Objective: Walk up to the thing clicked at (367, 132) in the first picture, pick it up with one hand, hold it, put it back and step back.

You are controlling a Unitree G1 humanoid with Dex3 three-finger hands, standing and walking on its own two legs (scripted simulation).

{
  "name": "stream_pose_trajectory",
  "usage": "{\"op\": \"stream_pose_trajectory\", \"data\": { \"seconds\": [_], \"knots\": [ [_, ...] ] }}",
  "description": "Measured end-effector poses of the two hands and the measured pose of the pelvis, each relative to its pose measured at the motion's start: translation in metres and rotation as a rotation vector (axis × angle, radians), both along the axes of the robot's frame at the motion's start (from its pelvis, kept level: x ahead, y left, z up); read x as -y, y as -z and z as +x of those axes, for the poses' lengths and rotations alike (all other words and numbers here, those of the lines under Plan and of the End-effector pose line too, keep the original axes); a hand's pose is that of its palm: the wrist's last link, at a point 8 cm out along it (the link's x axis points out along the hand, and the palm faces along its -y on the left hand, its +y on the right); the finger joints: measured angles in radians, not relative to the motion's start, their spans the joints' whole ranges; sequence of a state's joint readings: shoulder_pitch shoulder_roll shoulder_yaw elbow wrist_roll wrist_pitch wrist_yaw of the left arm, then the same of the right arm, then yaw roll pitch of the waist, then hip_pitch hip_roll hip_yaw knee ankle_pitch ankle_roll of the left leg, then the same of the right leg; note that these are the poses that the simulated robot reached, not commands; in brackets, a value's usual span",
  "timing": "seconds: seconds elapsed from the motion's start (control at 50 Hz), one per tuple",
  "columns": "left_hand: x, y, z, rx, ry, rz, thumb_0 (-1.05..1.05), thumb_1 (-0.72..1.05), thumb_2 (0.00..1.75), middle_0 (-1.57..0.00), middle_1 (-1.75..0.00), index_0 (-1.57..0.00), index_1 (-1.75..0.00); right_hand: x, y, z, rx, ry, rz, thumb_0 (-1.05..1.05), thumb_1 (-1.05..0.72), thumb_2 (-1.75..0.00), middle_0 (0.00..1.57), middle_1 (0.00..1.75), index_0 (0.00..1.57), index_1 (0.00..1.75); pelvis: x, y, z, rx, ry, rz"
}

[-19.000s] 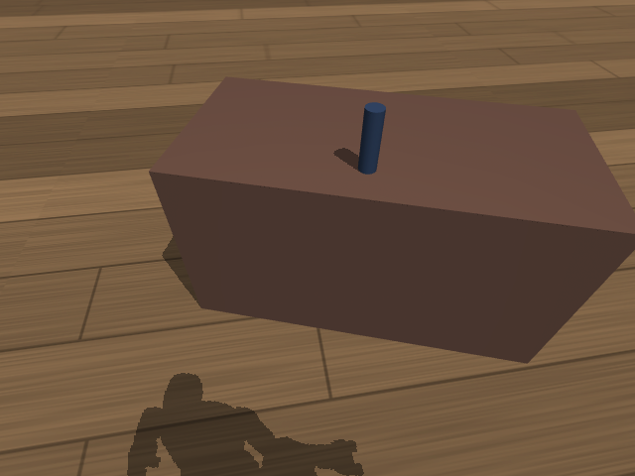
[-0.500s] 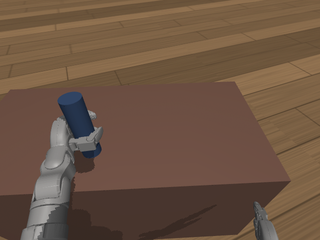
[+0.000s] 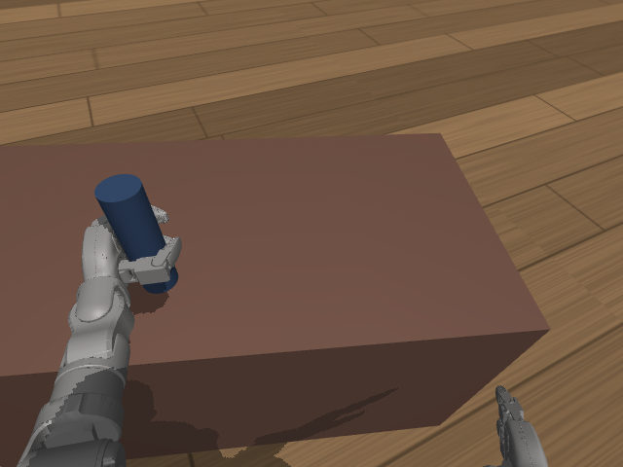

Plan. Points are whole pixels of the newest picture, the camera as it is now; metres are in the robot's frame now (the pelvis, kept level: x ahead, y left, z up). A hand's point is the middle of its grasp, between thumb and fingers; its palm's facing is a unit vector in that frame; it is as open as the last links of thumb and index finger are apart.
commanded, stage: crouch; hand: left
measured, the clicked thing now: (142, 239) +0.40 +0.21 +0.09
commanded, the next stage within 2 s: lower in 0.30 s
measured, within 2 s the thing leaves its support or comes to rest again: rests again in 1.24 s
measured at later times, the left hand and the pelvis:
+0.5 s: hand (157, 249) +0.42 +0.21 +0.05, palm faces +0.20 -0.98 +0.01, open 6.9 cm; pelvis +0.00 +0.00 -0.02, yaw +0 degrees
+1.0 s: hand (166, 267) +0.43 +0.21 -0.01, palm faces +0.19 -0.98 +0.00, open 6.9 cm; pelvis -0.01 +0.00 -0.04, yaw +0 degrees
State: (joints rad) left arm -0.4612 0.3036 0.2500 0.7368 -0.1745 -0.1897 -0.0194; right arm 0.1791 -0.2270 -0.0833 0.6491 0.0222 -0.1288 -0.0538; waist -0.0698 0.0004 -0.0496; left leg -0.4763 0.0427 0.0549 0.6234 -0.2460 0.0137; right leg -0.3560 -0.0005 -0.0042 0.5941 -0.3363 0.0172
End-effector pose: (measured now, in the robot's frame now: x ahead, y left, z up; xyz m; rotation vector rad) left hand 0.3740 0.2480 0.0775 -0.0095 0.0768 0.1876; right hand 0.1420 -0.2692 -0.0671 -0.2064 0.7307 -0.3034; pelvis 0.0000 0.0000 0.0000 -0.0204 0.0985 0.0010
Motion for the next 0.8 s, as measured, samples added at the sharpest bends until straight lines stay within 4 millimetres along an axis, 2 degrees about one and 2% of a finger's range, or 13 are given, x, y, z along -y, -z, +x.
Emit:
{"op": "stream_pose_trajectory", "data": {
  "seconds": [0.48,0.64,0.8],
  "knots": [
    [-0.009,0.028,0.019,0.019,-0.012,0.001,0.0,-0.08,1.22,-0.88,-1.19,-0.91,-1.19,-0.015,0.007,-0.002,0.002,-0.049,0.003,-0.01,0.51,-0.06,0.06,0.05,0.05,0.05,-0.004,0.019,-0.003,-0.083,0.001,-0.016],
    [-0.01,0.053,0.022,-0.008,-0.006,0.004,0.0,-0.08,1.22,-0.88,-1.18,-0.91,-1.19,-0.017,0.01,-0.004,-0.007,-0.071,-0.002,-0.01,0.5,-0.06,0.06,0.05,0.05,0.05,-0.003,0.027,-0.006,-0.12,0.002,-0.02],
    [-0.01,0.074,0.024,-0.006,-0.001,-0.002,0.0,-0.08,1.22,-0.88,-1.18,-0.91,-1.19,-0.016,0.006,-0.003,0.006,-0.098,-0.033,-0.01,0.5,-0.06,0.06,0.05,0.05,0.05,-0.002,0.035,-0.007,-0.152,0.001,-0.026]
  ]
}}
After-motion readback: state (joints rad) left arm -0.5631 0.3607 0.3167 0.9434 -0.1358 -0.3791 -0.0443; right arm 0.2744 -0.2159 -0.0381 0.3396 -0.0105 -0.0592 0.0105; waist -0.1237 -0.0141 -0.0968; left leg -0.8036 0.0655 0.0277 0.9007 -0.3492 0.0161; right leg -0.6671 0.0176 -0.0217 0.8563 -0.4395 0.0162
